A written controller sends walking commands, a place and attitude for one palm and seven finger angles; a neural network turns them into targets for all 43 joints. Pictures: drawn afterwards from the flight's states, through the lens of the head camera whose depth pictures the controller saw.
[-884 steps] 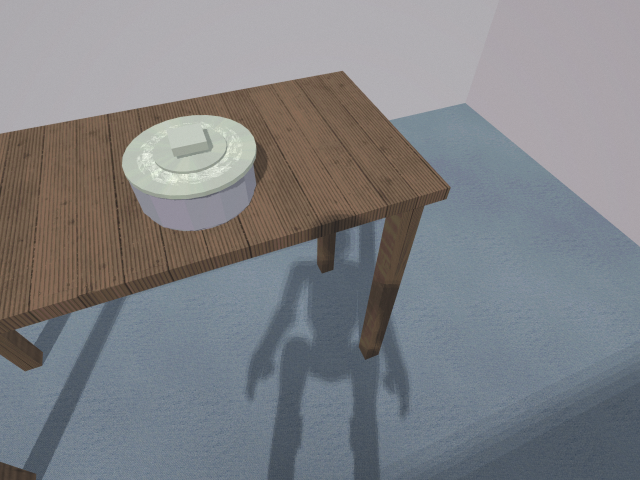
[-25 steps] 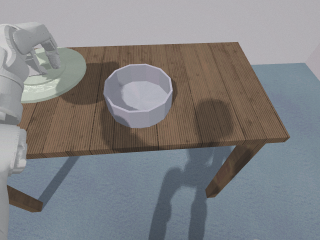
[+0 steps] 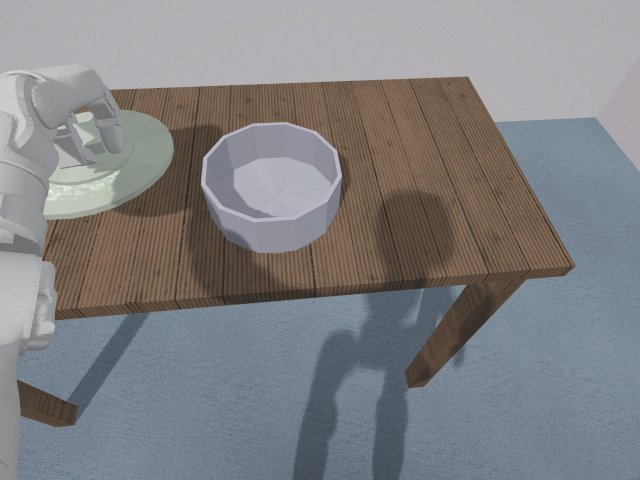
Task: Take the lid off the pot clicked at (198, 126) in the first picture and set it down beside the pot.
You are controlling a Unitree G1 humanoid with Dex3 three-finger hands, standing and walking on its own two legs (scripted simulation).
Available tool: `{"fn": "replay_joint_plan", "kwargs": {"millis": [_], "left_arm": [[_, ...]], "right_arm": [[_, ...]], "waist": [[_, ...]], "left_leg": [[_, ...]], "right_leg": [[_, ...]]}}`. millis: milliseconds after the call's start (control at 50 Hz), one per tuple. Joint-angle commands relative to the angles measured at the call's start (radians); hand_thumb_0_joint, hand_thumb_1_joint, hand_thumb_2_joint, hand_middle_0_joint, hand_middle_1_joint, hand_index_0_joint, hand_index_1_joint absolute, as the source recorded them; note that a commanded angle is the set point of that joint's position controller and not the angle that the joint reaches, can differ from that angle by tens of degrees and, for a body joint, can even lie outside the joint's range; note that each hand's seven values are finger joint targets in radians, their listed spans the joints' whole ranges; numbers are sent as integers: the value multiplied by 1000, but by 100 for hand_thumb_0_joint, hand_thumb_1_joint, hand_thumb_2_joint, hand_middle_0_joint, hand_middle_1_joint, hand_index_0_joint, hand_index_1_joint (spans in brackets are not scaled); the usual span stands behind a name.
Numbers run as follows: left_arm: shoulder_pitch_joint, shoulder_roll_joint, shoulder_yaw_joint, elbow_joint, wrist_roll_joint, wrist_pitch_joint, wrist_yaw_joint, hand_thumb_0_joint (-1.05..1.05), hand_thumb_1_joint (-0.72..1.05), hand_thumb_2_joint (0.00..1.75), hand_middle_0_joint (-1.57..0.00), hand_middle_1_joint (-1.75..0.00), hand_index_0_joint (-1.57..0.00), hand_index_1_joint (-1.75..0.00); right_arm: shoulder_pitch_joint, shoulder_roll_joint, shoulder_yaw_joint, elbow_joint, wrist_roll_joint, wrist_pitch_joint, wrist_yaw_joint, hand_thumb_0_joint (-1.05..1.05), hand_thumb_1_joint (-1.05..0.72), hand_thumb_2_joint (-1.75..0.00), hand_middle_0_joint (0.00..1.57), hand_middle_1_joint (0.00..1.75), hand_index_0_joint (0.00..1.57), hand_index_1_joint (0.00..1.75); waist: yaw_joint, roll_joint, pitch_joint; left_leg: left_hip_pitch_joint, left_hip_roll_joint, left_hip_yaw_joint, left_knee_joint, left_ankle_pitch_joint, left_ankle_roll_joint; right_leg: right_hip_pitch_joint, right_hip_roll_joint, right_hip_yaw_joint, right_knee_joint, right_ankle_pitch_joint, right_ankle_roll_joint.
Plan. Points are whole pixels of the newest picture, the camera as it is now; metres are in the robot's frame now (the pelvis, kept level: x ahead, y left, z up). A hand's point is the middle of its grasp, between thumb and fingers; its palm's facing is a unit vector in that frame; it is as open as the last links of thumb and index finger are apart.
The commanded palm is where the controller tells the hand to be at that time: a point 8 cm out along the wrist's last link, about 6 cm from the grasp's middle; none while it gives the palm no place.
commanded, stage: lower the lid onto the table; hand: left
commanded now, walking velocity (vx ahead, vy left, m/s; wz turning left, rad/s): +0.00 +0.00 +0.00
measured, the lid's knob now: (78, 140) +0.51 +0.27 +0.14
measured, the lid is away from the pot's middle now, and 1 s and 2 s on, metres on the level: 0.23 0.24 0.25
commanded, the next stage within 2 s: open the fingers wide in 1.42 s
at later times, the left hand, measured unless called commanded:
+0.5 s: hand (90, 162) +0.48 +0.26 +0.13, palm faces -0.43 -0.09 -0.90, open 5.8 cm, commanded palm +0.49 +0.26 +0.19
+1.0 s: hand (93, 188) +0.47 +0.26 +0.09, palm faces -0.48 -0.11 -0.87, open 5.8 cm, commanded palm +0.50 +0.27 +0.15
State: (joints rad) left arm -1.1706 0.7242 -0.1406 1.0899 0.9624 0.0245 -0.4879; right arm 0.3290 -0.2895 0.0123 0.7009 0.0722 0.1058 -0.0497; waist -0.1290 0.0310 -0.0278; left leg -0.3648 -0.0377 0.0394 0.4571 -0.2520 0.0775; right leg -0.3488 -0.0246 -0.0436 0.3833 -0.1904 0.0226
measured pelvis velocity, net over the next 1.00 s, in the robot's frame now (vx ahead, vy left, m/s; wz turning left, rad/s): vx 0.00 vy -0.01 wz -0.02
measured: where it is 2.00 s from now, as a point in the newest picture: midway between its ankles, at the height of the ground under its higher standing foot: outside the picture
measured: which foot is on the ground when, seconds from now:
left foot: down 0.00-1.00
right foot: down 0.00-1.00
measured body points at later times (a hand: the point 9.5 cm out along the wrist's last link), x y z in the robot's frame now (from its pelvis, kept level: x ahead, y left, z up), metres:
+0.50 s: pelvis +0.00 +0.00 +0.00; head +0.07 +0.00 +0.44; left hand +0.50 +0.26 +0.18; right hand +0.04 -0.28 -0.13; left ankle -0.02 +0.07 -0.74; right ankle -0.01 -0.14 -0.74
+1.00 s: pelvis +0.00 -0.01 +0.00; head +0.07 +0.00 +0.44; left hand +0.49 +0.27 +0.14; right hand +0.01 -0.29 -0.13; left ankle -0.02 +0.07 -0.74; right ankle -0.01 -0.14 -0.74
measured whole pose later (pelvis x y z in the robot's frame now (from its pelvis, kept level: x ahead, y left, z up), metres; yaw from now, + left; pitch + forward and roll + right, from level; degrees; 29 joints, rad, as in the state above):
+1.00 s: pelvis +0.00 -0.01 +0.00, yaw -1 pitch +11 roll -2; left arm -1.04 0.73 -0.09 1.15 0.96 -0.06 -0.40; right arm 0.32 -0.29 0.01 0.70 0.08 0.14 -0.07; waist -0.13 0.03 -0.05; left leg -0.43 -0.02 0.05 0.51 -0.28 0.07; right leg -0.42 -0.01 -0.03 0.43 -0.21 0.02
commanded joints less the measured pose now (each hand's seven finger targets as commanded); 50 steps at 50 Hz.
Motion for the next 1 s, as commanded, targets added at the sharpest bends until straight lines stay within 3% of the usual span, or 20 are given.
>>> {"fn": "replay_joint_plan", "kwargs": {"millis": [0, 60, 100, 140, 200, 240, 280, 300, 340, 400, 440, 500, 540, 560, 640, 700, 740, 800, 900, 980], "left_arm": [[-560, 232, 40, -185, -4, 1, 64, 0, 50, 115, -69, -95, -103, -110], [-594, 345, 125, -253, 15, -11, 80, 0, 50, 115, -69, -95, -103, -110], [-561, 228, 45, -252, 0, -14, 78, 0, 50, 115, -69, -95, -103, -110], [-493, 340, 140, -178, 11, -13, 87, 0, 50, 115, -69, -95, -103, -110], [-528, 238, 52, -210, -4, -10, 85, 0, 50, 115, -69, -95, -103, -110], [-551, 307, 108, -235, 14, -17, 96, 0, 50, 115, -69, -95, -103, -110], [-540, 307, 111, -234, 8, -22, 98, 0, 50, 115, -69, -95, -103, -110], [-504, 264, 81, -202, -4, -23, 97, 0, 50, 115, -69, -95, -103, -110], [-515, 317, 118, -199, 4, -27, 103, 0, 50, 115, -69, -95, -103, -110], [-509, 273, 91, -256, -2, -37, 110, 0, 50, 115, -69, -95, -103, -110], [-464, 294, 110, -167, 2, -33, 111, 0, 50, 115, -69, -95, -103, -110], [-515, 210, 37, -207, -13, -32, 108, 0, 50, 115, -69, -95, -103, -110], [-509, 314, 119, -202, 5, -41, 120, 0, 50, 115, -69, -95, -103, -110], [-527, 267, 73, -204, -3, -43, 116, 0, 50, 115, -69, -95, -103, -110], [-496, 314, 114, -180, 5, -55, 132, 0, 50, 115, -69, -95, -103, -110], [-475, 262, 80, -189, -5, -60, 133, 0, 50, 115, -69, -95, -103, -110], [-437, 370, 163, -171, 5, -65, 142, 0, 50, 115, -69, -95, -103, -110], [-400, 308, 109, -159, -4, -69, 139, 0, 50, 115, -69, -95, -103, -110], [-420, 318, 114, -188, -12, -83, 140, 0, 50, 115, -69, -95, -103, -110], [-420, 322, 103, -133, -10, -85, 143, 0, 50, 115, -69, -95, -103, -110]], "right_arm": [[70, -181, -68, -73, 5, -20, -6, 0, -90, -90, 20, 30, 20, 30], [70, -180, -66, -83, -2, -17, -5, 0, -90, -90, 20, 30, 20, 30], [69, -171, -73, -88, -2, -20, -3, 0, -90, -90, 20, 30, 20, 30], [77, -181, -65, -81, -2, -10, -3, 0, -90, -90, 20, 30, 20, 30], [67, -180, -70, -82, 3, -5, -2, 0, -90, -90, 20, 30, 20, 30], [70, -175, -68, -84, -3, -7, -3, 0, -90, -90, 20, 30, 20, 30], [70, -173, -67, -86, -1, -9, -8, 0, -90, -90, 20, 30, 20, 30], [73, -175, -68, -85, -1, -8, -9, 0, -90, -90, 20, 30, 20, 30], [71, -177, -65, -81, 0, -3, -10, 0, -90, -90, 20, 30, 20, 30], [67, -172, -70, -89, -2, -7, -8, 0, -90, -90, 20, 30, 20, 30], [69, -173, -63, -78, 0, 2, -10, 0, -90, -90, 20, 30, 20, 30], [66, -177, -67, -72, 4, 3, -10, 0, -90, -90, 20, 30, 20, 30], [71, -175, -64, -77, 0, 2, -17, 0, -90, -90, 20, 30, 20, 30], [65, -171, -62, -74, 1, 0, -20, 0, -90, -90, 20, 30, 20, 30], [71, -175, -61, -69, 1, -1, -25, 0, -90, -90, 20, 30, 20, 30], [71, -173, -64, -69, 1, -3, -24, 0, -90, -90, 20, 30, 20, 30], [73, -178, -60, -71, -1, 4, -26, 0, -90, -90, 20, 30, 20, 30], [64, -175, -60, -77, 6, 13, -27, 0, -90, -90, 20, 30, 20, 30], [72, -181, -63, -71, 6, 19, -33, 0, -90, -90, 20, 30, 20, 30], [81, -182, -57, -56, 8, 19, -43, 0, -90, -90, 20, 30, 20, 30]], "waist": [[-4, 113, -425], [12, 105, -495], [-1, 145, -481], [11, 69, -460], [-2, 107, -440], [6, 117, -478], [3, 95, -486], [-3, 105, -459], [2, 67, -454], [5, 133, -493], [0, 66, -442], [-8, 113, -440], [-1, 83, -485], [-11, 91, -475], [-1, 98, -476], [-4, 124, -469], [9, 79, -484], [3, 89, -460], [-2, 119, -467], [-15, 78, -425]], "left_leg": [[350, 30, -101, 12, 555, -18], [354, 25, -101, 9, 551, -12], [392, 29, -109, 28, 643, -24], [331, 24, -96, 19, 563, -9], [345, 31, -97, 16, 563, -16], [359, 26, -101, 22, 571, -13], [358, 27, -99, 23, 582, -9], [349, 27, -94, 29, 601, -10], [322, 26, -89, 18, 527, -4], [379, 32, -97, 39, 631, -14], [318, 28, -90, 28, 538, -6], [338, 33, -89, 34, 545, -8], [334, 25, -89, 40, 533, -1], [322, 22, -77, 37, 504, 4], [313, 25, -83, 42, 530, 0], [326, 29, -81, 50, 560, -2], [285, 22, -72, 48, 505, 6], [261, 23, -64, 51, 521, 7], [287, 27, -70, 59, 523, 7], [222, 18, -54, 52, 386, 15]], "right_leg": [[17, 59, -16, 5, 265, -67], [74, 61, -8, 14, 288, -67], [24, 62, -14, 13, 298, -68], [64, 65, -6, 15, 294, -64], [22, 58, -14, 12, 278, -66], [42, 66, -7, 17, 282, -66], [54, 64, -6, 18, 303, -63], [32, 61, -10, 16, 308, -64], [52, 63, -8, 18, 287, -62], [30, 60, -8, 23, 309, -66], [31, 63, -9, 24, 279, -60], [-10, 59, -13, 24, 269, -64], [34, 64, -2, 32, 286, -62], [30, 62, -1, 28, 289, -59], [31, 63, -1, 39, 295, -62], [6, 61, -5, 37, 294, -64], [56, 61, 2, 44, 303, -60], [52, 57, 1, 44, 325, -61], [17, 60, -2, 47, 298, -61], [7, 63, 1, 48, 253, -57]]}}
